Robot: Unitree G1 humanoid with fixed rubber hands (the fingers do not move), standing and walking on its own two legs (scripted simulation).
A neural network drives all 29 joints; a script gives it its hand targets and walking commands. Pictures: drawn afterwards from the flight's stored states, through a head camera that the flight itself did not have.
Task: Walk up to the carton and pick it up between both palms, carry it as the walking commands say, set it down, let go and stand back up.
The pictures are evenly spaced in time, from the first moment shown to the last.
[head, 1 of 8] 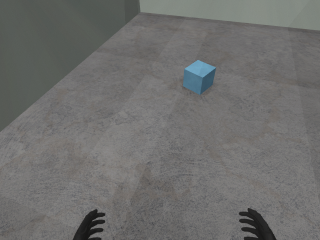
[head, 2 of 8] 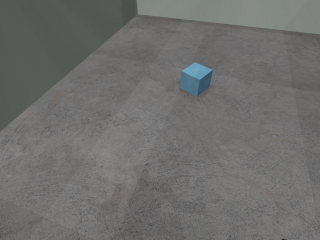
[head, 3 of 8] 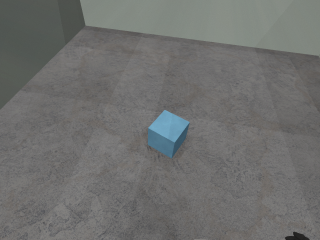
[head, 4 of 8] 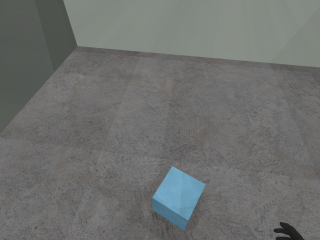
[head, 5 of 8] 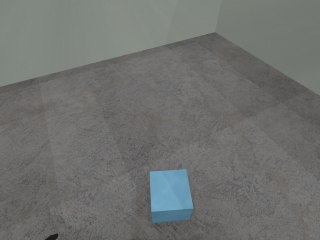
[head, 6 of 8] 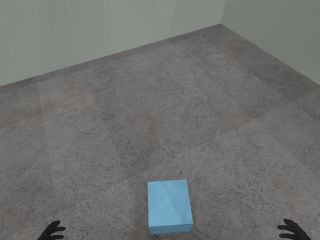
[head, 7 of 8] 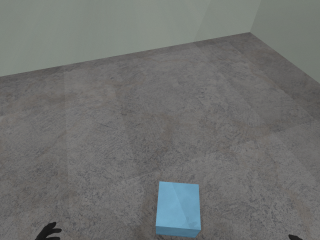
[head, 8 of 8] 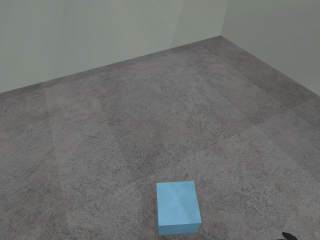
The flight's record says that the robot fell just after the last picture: no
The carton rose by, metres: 0.00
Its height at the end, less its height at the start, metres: +0.00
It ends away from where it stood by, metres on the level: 0.00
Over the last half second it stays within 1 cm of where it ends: yes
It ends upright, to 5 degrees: yes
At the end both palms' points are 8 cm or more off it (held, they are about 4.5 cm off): yes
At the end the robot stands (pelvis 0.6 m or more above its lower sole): yes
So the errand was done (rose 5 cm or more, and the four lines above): no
